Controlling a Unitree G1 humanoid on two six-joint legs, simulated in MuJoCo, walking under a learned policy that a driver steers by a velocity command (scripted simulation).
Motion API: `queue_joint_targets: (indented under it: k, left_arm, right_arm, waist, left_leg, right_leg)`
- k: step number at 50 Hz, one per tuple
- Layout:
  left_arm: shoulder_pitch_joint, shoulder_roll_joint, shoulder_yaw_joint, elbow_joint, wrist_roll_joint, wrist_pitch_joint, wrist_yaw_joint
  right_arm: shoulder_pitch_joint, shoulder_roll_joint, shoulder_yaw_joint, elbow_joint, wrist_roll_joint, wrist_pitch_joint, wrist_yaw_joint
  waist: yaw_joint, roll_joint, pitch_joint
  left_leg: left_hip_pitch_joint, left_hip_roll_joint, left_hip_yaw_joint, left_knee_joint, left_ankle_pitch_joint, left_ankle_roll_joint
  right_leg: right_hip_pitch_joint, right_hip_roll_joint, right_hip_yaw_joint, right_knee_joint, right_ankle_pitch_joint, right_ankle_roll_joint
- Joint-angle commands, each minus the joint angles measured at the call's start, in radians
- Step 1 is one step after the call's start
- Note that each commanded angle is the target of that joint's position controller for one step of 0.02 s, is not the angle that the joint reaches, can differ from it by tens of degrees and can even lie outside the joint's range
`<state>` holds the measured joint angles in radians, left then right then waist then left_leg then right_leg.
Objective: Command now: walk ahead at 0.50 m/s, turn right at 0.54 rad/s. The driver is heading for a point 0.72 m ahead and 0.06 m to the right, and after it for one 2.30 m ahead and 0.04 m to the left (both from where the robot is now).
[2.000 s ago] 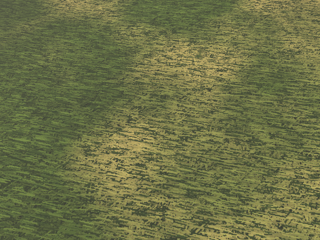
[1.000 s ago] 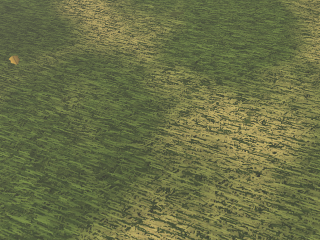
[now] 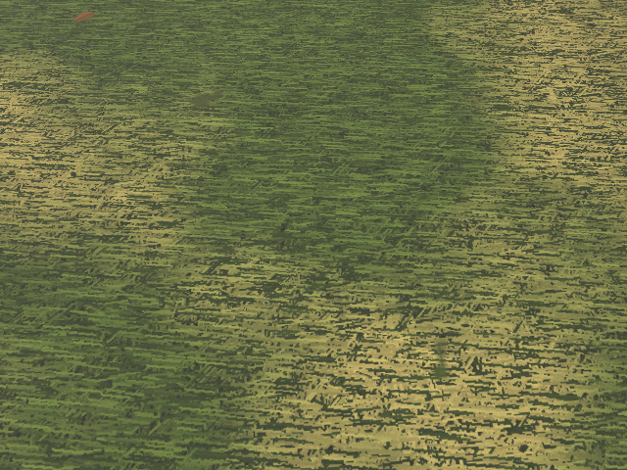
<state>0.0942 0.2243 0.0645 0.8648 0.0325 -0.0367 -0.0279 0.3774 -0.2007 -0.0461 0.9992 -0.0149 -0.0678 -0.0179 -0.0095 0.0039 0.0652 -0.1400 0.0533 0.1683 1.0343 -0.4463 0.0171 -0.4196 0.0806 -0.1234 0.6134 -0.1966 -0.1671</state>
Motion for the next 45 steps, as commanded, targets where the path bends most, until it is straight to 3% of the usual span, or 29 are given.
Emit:
queue_joint_targets:
  k: [1, 2, 3, 4, 6, 8, 12, 17, 19, 21, 22, 23, 24, 25, 26, 27, 28, 29, 31, 34, 37, 40, 45]
  left_arm:
    - [0.235, 0.21, 0.061, 0.029, -0.026, 0.014, 0.022]
    - [0.19, 0.16, 0.048, 0.024, -0.025, 0.01, 0.025]
    - [0.161, 0.134, 0.038, 0.019, -0.031, 0.002, 0.03]
    - [0.146, 0.125, 0.032, 0.013, -0.034, -0.007, 0.033]
    - [0.18, 0.15, 0.035, 0.017, -0.038, -0.027, 0.031]
    - [0.22, 0.177, 0.041, 0.018, -0.036, -0.032, 0.029]
    - [0.307, 0.177, 0.04, 0.019, -0.034, -0.026, 0.027]
    - [0.391, 0.161, 0.027, 0.036, -0.024, -0.029, 0.037]
    - [0.398, 0.171, 0.025, 0.039, -0.017, -0.032, 0.044]
    - [0.356, 0.193, 0.027, 0.033, -0.014, -0.037, 0.049]
    - [0.336, 0.207, 0.029, 0.031, -0.012, -0.041, 0.05]
    - [0.321, 0.214, 0.029, 0.032, -0.01, -0.042, 0.045]
    - [0.317, 0.195, 0.022, 0.024, -0.014, -0.047, 0.039]
    - [0.423, 0.102, 0.002, -0.002, -0.05, -0.05, 0.031]
    - [0.451, 0.134, 0.006, 0.011, -0.039, -0.048, 0.033]
    - [0.383, 0.159, 0.011, 0.01, -0.014, -0.04, 0.034]
    - [0.307, 0.149, 0.006, -0.004, -0.007, -0.041, 0.026]
    - [0.273, 0.132, 0.002, -0.016, -0.008, -0.037, 0.018]
    - [0.287, 0.112, -0.004, -0.013, 0.008, -0.017, 0.006]
    - [0.25, 0.097, -0.012, -0.025, 0.01, -0.004, -0.004]
    - [0.109, 0.087, -0.022, -0.071, 0.008, -0.003, -0.009]
    - [-0.004, 0.062, -0.038, -0.106, 0.001, -0.007, -0.013]
    - [-0.113, 0.074, -0.042, -0.142, -0.005, -0.014, -0.008]
  right_arm:
    - [-0.125, -0.13, -0.02, -0.173, 0.008, -0.047, 0.02]
    - [-0.105, -0.128, -0.022, -0.16, 0.006, -0.048, 0.017]
    - [-0.099, -0.126, -0.023, -0.162, -0.014, -0.032, 0.015]
    - [-0.073, -0.113, -0.02, -0.157, -0.03, -0.011, 0.019]
    - [-0.085, -0.103, -0.019, -0.174, -0.037, 0.02, 0.027]
    - [-0.154, -0.103, -0.016, -0.207, -0.034, 0.031, 0.031]
    - [-0.312, -0.112, -0.012, -0.268, -0.027, 0.035, 0.035]
    - [-0.443, -0.103, 0.007, -0.317, -0.02, 0.02, 0.048]
    - [-0.465, -0.113, 0.008, -0.334, -0.016, 0.012, 0.05]
    - [-0.389, -0.138, 0.001, -0.321, -0.014, 0.004, 0.046]
    - [-0.307, -0.16, -0.009, -0.296, -0.012, -0.001, 0.039]
    - [-0.17, -0.179, -0.02, -0.252, -0.01, -0.008, 0.028]
    - [-0.018, -0.214, -0.033, -0.218, -0.023, -0.018, 0.014]
    - [0.094, -0.327, -0.06, -0.213, -0.048, -0.02, 0.006]
    - [0.068, -0.306, -0.062, -0.193, -0.026, -0.002, 0.02]
    - [-0.038, -0.233, -0.046, -0.212, -0.007, 0.004, 0.027]
    - [-0.11, -0.167, -0.029, -0.222, -0.003, 0.002, 0.031]
    - [-0.132, -0.14, -0.02, -0.215, -0.009, -0.002, 0.03]
    - [-0.117, -0.126, -0.011, -0.184, -0.004, -0.015, 0.027]
    - [-0.057, -0.15, -0.017, -0.147, 0.007, -0.035, 0.032]
    - [-0.01, -0.152, -0.017, -0.121, 0.009, -0.033, 0.033]
    - [0.029, -0.156, -0.018, -0.099, 0.011, -0.032, 0.034]
    - [0.091, -0.175, -0.02, -0.066, 0.003, -0.027, 0.027]
  waist:
    - [0.086, -0.016, -0.119]
    - [0.035, 0.049, -0.051]
    - [0.003, 0.049, -0.032]
    - [-0.019, 0.028, -0.046]
    - [-0.026, 0.005, -0.057]
    - [-0.009, -0.016, -0.045]
    - [0.052, -0.054, -0.027]
    - [0.111, -0.068, -0.018]
    - [0.11, -0.076, -0.009]
    - [0.058, -0.086, -0.017]
    - [0.021, -0.093, -0.051]
    - [-0.044, -0.068, -0.117]
    - [-0.111, -0.028, -0.211]
    - [-0.089, 0.172, -0.369]
    - [-0.061, 0.242, -0.375]
    - [-0.024, 0.1, -0.197]
    - [-0.016, 0.017, -0.103]
    - [0.001, 0.023, -0.054]
    - [0.032, 0.077, -0.042]
    - [0.038, 0.077, -0.042]
    - [0.012, 0.065, -0.006]
    - [-0.016, 0.067, 0.004]
    - [-0.044, 0.074, 0.007]
  left_leg:
    - [-0.613, 0.013, -0.203, 0.369, 0.084, 0.008]
    - [-0.555, 0.046, -0.2, 0.265, 0.121, 0.004]
    - [-0.495, 0.062, -0.201, 0.199, 0.129, -0.013]
    - [-0.443, 0.07, -0.201, 0.156, 0.137, -0.029]
    - [-0.431, 0.066, -0.18, 0.096, 0.153, -0.055]
    - [-0.467, 0.067, -0.164, 0.013, 0.22, -0.074]
    - [-0.553, 0.052, -0.16, -0.173, 0.361, -0.082]
    - [-0.548, 0.015, -0.137, -0.367, 0.451, -0.043]
    - [-0.512, -0.003, -0.136, -0.43, 0.433, -0.013]
    - [-0.381, -0.03, -0.137, -0.494, 0.37, 0.026]
    - [-0.269, -0.063, -0.127, -0.509, 0.321, 0.045]
    - [-0.115, -0.09, -0.112, -0.562, 0.322, 0.066]
    - [0.115, -0.002, -0.195, -0.579, 0.319, 0.101]
    - [0.409, 0.278, -0.613, -0.599, 0.21, 0.213]
    - [0.41, 0.37, -0.922, -0.748, 0.2, 0.277]
    - [0.255, 0.333, -0.808, -0.764, 0.083, 0.263]
    - [0.126, 0.286, -0.668, -0.79, 0.098, 0.241]
    - [0.048, 0.234, -0.564, -0.821, 0.164, 0.211]
    - [-0.028, 0.172, -0.44, -0.856, 0.3, 0.182]
    - [-0.019, 0.158, -0.363, -0.893, 0.424, 0.201]
    - [0.01, 0.136, -0.305, -0.934, 0.445, 0.202]
    - [0.025, 0.106, -0.244, -0.929, 0.513, 0.18]
    - [0.127, 0.147, -0.235, -0.871, 0.631, 0.163]
  right_leg:
    - [0.523, -0.388, 0.625, -0.354, 0.065, -0.232]
    - [0.402, -0.335, 0.533, -0.376, 0.164, -0.18]
    - [0.323, -0.283, 0.463, -0.384, 0.243, -0.149]
    - [0.284, -0.246, 0.41, -0.391, 0.288, -0.136]
    - [0.256, -0.212, 0.373, -0.393, 0.383, -0.135]
    - [0.247, -0.19, 0.362, -0.407, 0.384, -0.121]
    - [0.329, -0.175, 0.381, -0.404, 0.382, -0.078]
    - [0.461, -0.196, 0.376, -0.376, 0.475, -0.051]
    - [0.5, -0.224, 0.388, -0.357, 0.525, -0.043]
    - [0.495, -0.24, 0.378, -0.309, 0.648, -0.013]
    - [0.488, -0.235, 0.367, -0.236, 0.784, 0.003]
    - [0.477, -0.2, 0.335, -0.08, 0.849, 0.019]
    - [0.354, -0.157, 0.304, 0.134, 0.688, 0.033]
    - [0.073, -0.02, 0.223, 0.496, 0.232, 0.08]
    - [-0.102, 0.062, 0.222, 0.662, -0.314, 0.081]
    - [-0.166, -0.013, 0.255, 0.713, -0.242, 0.074]
    - [-0.165, -0.054, 0.248, 0.661, -0.17, 0.076]
    - [-0.15, -0.086, 0.234, 0.602, -0.139, 0.076]
    - [-0.088, -0.114, 0.211, 0.534, -0.114, 0.094]
    - [-0.134, -0.14, 0.168, 0.473, -0.061, 0.12]
    - [-0.223, -0.177, 0.129, 0.336, 0.04, 0.149]
    - [-0.193, -0.171, 0.091, 0.153, 0.14, 0.161]
    - [-0.135, -0.137, 0.065, -0.013, 0.149, 0.136]
